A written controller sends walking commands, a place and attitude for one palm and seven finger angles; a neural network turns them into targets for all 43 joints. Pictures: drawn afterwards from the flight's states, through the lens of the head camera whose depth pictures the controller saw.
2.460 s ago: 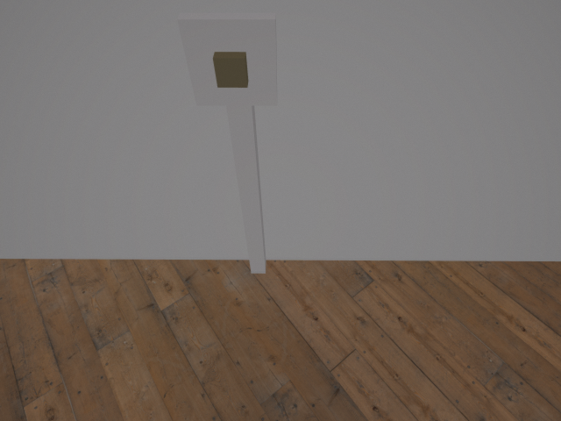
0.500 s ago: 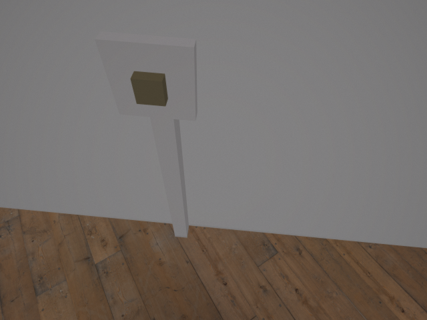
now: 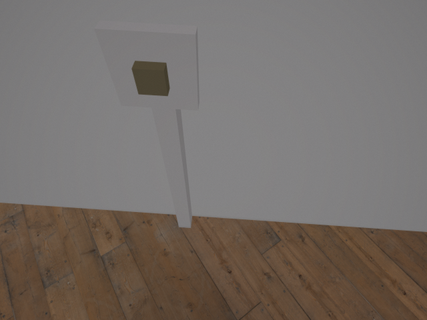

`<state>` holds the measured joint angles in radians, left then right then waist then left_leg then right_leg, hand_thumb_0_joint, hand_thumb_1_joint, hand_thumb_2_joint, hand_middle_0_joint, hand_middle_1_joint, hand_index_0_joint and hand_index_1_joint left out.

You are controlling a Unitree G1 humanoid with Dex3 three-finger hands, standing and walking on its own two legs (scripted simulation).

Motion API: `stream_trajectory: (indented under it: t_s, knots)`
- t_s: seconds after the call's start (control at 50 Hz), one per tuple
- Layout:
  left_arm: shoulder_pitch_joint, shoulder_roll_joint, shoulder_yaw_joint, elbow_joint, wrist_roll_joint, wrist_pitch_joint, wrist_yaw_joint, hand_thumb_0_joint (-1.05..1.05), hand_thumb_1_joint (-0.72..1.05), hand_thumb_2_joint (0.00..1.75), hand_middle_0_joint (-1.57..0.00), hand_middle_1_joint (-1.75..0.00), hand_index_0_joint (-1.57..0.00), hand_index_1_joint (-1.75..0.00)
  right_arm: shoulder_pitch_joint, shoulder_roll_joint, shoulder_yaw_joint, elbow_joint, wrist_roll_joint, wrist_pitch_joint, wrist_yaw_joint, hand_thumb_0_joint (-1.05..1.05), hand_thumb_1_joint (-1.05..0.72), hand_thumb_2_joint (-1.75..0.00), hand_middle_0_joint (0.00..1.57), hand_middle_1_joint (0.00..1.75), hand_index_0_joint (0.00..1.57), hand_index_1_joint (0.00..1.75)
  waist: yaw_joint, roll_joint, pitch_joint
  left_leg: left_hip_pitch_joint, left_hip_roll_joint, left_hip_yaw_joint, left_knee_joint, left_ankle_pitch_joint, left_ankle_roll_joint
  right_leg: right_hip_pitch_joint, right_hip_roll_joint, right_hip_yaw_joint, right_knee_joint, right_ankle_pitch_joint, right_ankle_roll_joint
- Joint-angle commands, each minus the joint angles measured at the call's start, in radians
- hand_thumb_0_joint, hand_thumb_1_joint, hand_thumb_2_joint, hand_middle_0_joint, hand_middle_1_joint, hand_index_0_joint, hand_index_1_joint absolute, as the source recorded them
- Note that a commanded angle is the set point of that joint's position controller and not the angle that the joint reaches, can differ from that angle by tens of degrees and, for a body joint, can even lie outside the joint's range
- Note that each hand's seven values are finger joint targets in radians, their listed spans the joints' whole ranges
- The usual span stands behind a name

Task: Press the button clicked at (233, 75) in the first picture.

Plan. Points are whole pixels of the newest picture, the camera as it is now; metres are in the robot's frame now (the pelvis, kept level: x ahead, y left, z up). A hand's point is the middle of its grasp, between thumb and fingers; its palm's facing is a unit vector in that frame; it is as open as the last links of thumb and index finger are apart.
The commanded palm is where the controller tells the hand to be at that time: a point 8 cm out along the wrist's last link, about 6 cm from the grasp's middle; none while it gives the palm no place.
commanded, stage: come to a stop and stand still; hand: left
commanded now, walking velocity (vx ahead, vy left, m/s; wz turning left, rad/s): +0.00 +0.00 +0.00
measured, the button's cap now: (152, 77) +0.53 +0.16 +0.14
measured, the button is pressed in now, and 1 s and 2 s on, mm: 0 0 0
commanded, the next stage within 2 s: look again from close up in 0.52 s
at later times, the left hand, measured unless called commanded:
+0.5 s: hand out of the picture -0.02 +0.19 -0.16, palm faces +0.00 -0.98 -0.19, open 7.4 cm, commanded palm none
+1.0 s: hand out of the picture -0.03 +0.19 -0.17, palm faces +0.01 -0.98 -0.18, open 7.4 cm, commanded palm none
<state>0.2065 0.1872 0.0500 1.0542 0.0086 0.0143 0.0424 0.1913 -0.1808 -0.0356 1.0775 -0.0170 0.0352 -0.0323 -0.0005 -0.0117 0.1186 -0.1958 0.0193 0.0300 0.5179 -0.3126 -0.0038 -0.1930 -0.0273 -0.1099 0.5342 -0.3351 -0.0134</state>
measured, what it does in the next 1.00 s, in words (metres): stands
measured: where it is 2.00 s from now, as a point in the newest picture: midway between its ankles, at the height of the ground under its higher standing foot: outside the picture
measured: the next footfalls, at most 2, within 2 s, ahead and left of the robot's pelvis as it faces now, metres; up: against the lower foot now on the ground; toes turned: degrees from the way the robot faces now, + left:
right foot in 1.98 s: +0.13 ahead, -0.16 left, +0.00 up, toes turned -7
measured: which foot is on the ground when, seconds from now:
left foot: down 0.00-1.00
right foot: down 0.00-1.00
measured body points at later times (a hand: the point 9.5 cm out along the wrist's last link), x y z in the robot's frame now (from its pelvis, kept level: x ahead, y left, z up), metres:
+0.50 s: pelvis -0.02 +0.02 +0.01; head +0.00 +0.01 +0.46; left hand -0.02 +0.24 -0.15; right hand -0.04 -0.20 -0.15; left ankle -0.02 +0.12 -0.73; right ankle -0.03 -0.10 -0.73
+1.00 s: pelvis -0.04 +0.02 +0.00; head -0.06 +0.03 +0.45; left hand -0.02 +0.24 -0.16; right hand -0.02 -0.21 -0.15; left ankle -0.02 +0.12 -0.73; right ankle -0.03 -0.10 -0.73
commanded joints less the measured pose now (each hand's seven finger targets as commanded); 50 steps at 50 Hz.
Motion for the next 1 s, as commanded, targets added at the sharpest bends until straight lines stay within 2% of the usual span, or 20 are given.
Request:
stream_trajectory:
  t_s: [0.0, 0.02, 0.06, 0.12, 0.18, 0.22, 0.3, 0.44, 0.58, 0.6, 0.62, 0.64, 0.66, 0.68, 0.72, 0.76, 0.8, 0.86, 0.98]
  knots:
    - [0.056, 0.082, 0.006, 0.001, 0.004, -0.013, -0.006, 0.00, 0.90, 0.90, -0.20, -0.30, -0.20, -0.30, 0.030, -0.101, -0.002, -0.021, -0.001, -0.037, -0.012, 0.00, -0.90, -0.90, 0.20, 0.30, 0.20, 0.30, 0.018, 0.143, -0.111, 0.012, 0.150, -0.111, -0.130, 0.527, 0.052, 0.087, -0.078, 0.084, -0.097, 0.290, -0.006]
    - [0.053, 0.090, 0.006, 0.002, 0.001, -0.015, -0.007, 0.00, 0.90, 0.90, -0.20, -0.30, -0.20, -0.30, 0.050, -0.099, -0.002, -0.012, 0.003, -0.036, -0.014, 0.00, -0.90, -0.90, 0.20, 0.30, 0.20, 0.30, 0.012, 0.147, -0.127, 0.032, 0.139, -0.097, -0.129, 0.541, 0.038, 0.098, -0.079, 0.092, -0.093, 0.336, -0.012]
    - [0.052, 0.089, -0.001, 0.021, -0.004, -0.018, -0.008, 0.00, 0.90, 0.90, -0.20, -0.30, -0.20, -0.30, 0.068, -0.095, 0.001, 0.004, 0.006, -0.039, -0.015, 0.00, -0.90, -0.90, 0.20, 0.30, 0.20, 0.30, 0.010, 0.105, -0.141, 0.042, 0.134, -0.089, -0.149, 0.429, 0.030, 0.108, -0.084, 0.096, -0.129, 0.294, -0.014]
    - [0.043, 0.083, -0.009, 0.040, 0.000, -0.020, -0.012, 0.00, 0.90, 0.90, -0.20, -0.30, -0.20, -0.30, 0.079, -0.084, 0.006, 0.015, 0.007, -0.040, -0.011, 0.00, -0.90, -0.90, 0.20, 0.30, 0.20, 0.30, 0.005, 0.045, -0.087, 0.015, 0.120, -0.088, -0.198, 0.257, 0.025, 0.082, -0.084, 0.104, -0.185, 0.204, -0.014]
    - [0.046, 0.074, -0.014, 0.055, 0.000, -0.020, -0.013, 0.00, 0.90, 0.90, -0.20, -0.30, -0.20, -0.30, 0.095, -0.076, 0.012, 0.032, 0.003, -0.043, -0.009, 0.00, -0.90, -0.90, 0.20, 0.30, 0.20, 0.30, 0.004, 0.042, -0.042, -0.010, 0.111, -0.087, -0.235, 0.172, 0.024, 0.064, -0.085, 0.115, -0.212, 0.154, -0.014]
    - [0.056, 0.077, -0.017, 0.063, 0.000, -0.022, -0.014, 0.00, 0.90, 0.90, -0.20, -0.30, -0.20, -0.30, 0.107, -0.073, 0.014, 0.038, 0.004, -0.045, -0.007, 0.00, -0.90, -0.90, 0.20, 0.30, 0.20, 0.30, 0.004, 0.012, -0.030, -0.010, 0.107, -0.082, -0.243, 0.152, 0.024, 0.058, -0.085, 0.113, -0.224, 0.140, -0.015]
    - [0.069, 0.072, -0.020, 0.072, -0.002, -0.027, -0.014, 0.00, 0.90, 0.90, -0.20, -0.30, -0.20, -0.30, 0.128, -0.069, 0.016, 0.049, 0.002, -0.049, -0.007, 0.00, -0.90, -0.90, 0.20, 0.30, 0.20, 0.30, 0.001, 0.006, -0.034, 0.005, 0.100, -0.073, -0.247, 0.150, 0.023, 0.045, -0.090, 0.121, -0.232, 0.140, -0.015]
    - [0.092, 0.071, -0.024, 0.084, -0.001, -0.032, -0.011, 0.00, 0.90, 0.90, -0.20, -0.30, -0.20, -0.30, 0.140, -0.063, 0.017, 0.061, 0.004, -0.050, -0.007, 0.00, -0.90, -0.90, 0.20, 0.30, 0.20, 0.30, -0.001, 0.007, -0.026, 0.015, 0.099, -0.065, -0.246, 0.151, 0.025, 0.027, -0.090, 0.124, -0.237, 0.140, -0.017]
    - [0.108, 0.072, -0.023, 0.091, -0.002, -0.039, -0.010, 0.00, 0.90, 0.90, -0.20, -0.30, -0.20, -0.30, 0.148, -0.067, 0.015, 0.066, 0.005, -0.055, -0.010, 0.00, -0.90, -0.90, 0.20, 0.30, 0.20, 0.30, -0.003, 0.018, -0.056, 0.040, 0.099, -0.061, -0.231, 0.201, 0.026, 0.039, -0.093, 0.129, -0.236, 0.179, -0.021]
    - [0.184, 0.059, -0.047, 0.097, 0.016, -0.062, 0.033, 0.00, 0.90, 0.90, -0.20, -0.30, -0.20, -0.30, 0.047, -0.080, 0.025, -0.008, 0.015, -0.079, 0.011, 0.00, -0.90, -0.90, 0.20, 0.30, 0.20, 0.30, 0.039, -0.014, -0.065, -0.029, 0.102, -0.017, -0.009, 0.280, 0.000, 0.029, -0.146, 0.174, -0.178, 0.561, -0.009]
    - [0.150, 0.105, -0.042, 0.082, 0.009, -0.072, 0.024, 0.00, 0.90, 0.90, -0.20, -0.30, -0.20, -0.30, 0.077, -0.064, 0.028, -0.046, 0.014, -0.075, 0.014, 0.00, -0.90, -0.90, 0.20, 0.30, 0.20, 0.30, -0.015, -0.005, -0.086, -0.024, 0.071, -0.016, -0.057, 0.202, -0.003, 0.037, -0.175, 0.156, -0.143, 0.622, -0.025]
    - [0.152, 0.085, -0.041, 0.058, 0.005, -0.072, 0.017, 0.00, 0.90, 0.90, -0.20, -0.30, -0.20, -0.30, 0.137, -0.027, 0.029, -0.033, 0.003, -0.076, 0.010, 0.00, -0.90, -0.90, 0.20, 0.30, 0.20, 0.30, -0.012, 0.034, -0.162, -0.006, 0.051, -0.027, -0.076, 0.151, 0.011, 0.085, -0.164, 0.161, -0.110, 0.558, -0.031]
    - [0.147, 0.079, -0.044, 0.055, 0.003, -0.069, 0.013, 0.00, 0.90, 0.90, -0.20, -0.30, -0.20, -0.30, 0.159, -0.039, 0.026, -0.026, 0.002, -0.076, 0.008, 0.00, -0.90, -0.90, 0.20, 0.30, 0.20, 0.30, -0.018, 0.016, -0.209, 0.001, 0.065, -0.038, -0.073, 0.194, 0.016, 0.085, -0.143, 0.144, -0.101, 0.457, -0.034]
    - [0.140, 0.072, -0.047, 0.050, 0.002, -0.065, 0.010, 0.00, 0.90, 0.90, -0.20, -0.30, -0.20, -0.30, 0.161, -0.050, 0.027, -0.024, 0.004, -0.075, 0.007, 0.00, -0.90, -0.90, 0.20, 0.30, 0.20, 0.30, -0.016, 0.005, -0.219, 0.010, 0.075, -0.049, -0.077, 0.231, 0.020, 0.078, -0.125, 0.135, -0.100, 0.375, -0.031]
    - [0.125, 0.064, -0.047, 0.033, 0.005, -0.051, 0.004, 0.00, 0.90, 0.90, -0.20, -0.30, -0.20, -0.30, 0.150, -0.063, 0.024, -0.039, 0.003, -0.069, 0.006, 0.00, -0.90, -0.90, 0.20, 0.30, 0.20, 0.30, -0.013, 0.015, -0.144, -0.022, 0.086, -0.064, -0.090, 0.207, 0.029, 0.017, -0.100, 0.121, -0.115, 0.210, -0.026]
    - [0.128, 0.055, -0.050, 0.029, 0.006, -0.045, 0.001, 0.00, 0.90, 0.90, -0.20, -0.30, -0.20, -0.30, 0.140, -0.065, 0.025, -0.046, 0.002, -0.066, 0.006, 0.00, -0.90, -0.90, 0.20, 0.30, 0.20, 0.30, -0.007, 0.007, -0.072, -0.063, 0.083, -0.075, -0.114, 0.165, 0.033, -0.026, -0.091, 0.126, -0.131, 0.132, -0.023]
    - [0.132, 0.055, -0.051, 0.022, 0.006, -0.042, -0.001, 0.00, 0.90, 0.90, -0.20, -0.30, -0.20, -0.30, 0.142, -0.069, 0.025, -0.053, 0.003, -0.064, 0.007, 0.00, -0.90, -0.90, 0.20, 0.30, 0.20, 0.30, -0.007, -0.004, -0.026, -0.089, 0.079, -0.081, -0.136, 0.109, 0.034, -0.054, -0.084, 0.132, -0.141, 0.084, -0.023]
    - [0.142, 0.056, -0.050, 0.010, 0.009, -0.037, -0.003, 0.00, 0.90, 0.90, -0.20, -0.30, -0.20, -0.30, 0.142, -0.073, 0.025, -0.055, 0.002, -0.061, 0.009, 0.00, -0.90, -0.90, 0.20, 0.30, 0.20, 0.30, -0.002, -0.007, 0.008, -0.123, 0.077, -0.091, -0.166, 0.037, 0.036, -0.065, -0.079, 0.129, -0.147, 0.047, -0.020]
    - [0.160, 0.060, -0.048, -0.003, 0.007, -0.036, -0.005, 0.00, 0.90, 0.90, -0.20, -0.30, -0.20, -0.30, 0.144, -0.080, 0.026, -0.056, 0.002, -0.065, 0.008, 0.00, -0.90, -0.90, 0.20, 0.30, 0.20, 0.30, 0.003, 0.027, -0.028, -0.112, 0.077, -0.092, -0.181, 0.040, 0.037, -0.034, -0.080, 0.130, -0.150, 0.089, -0.018]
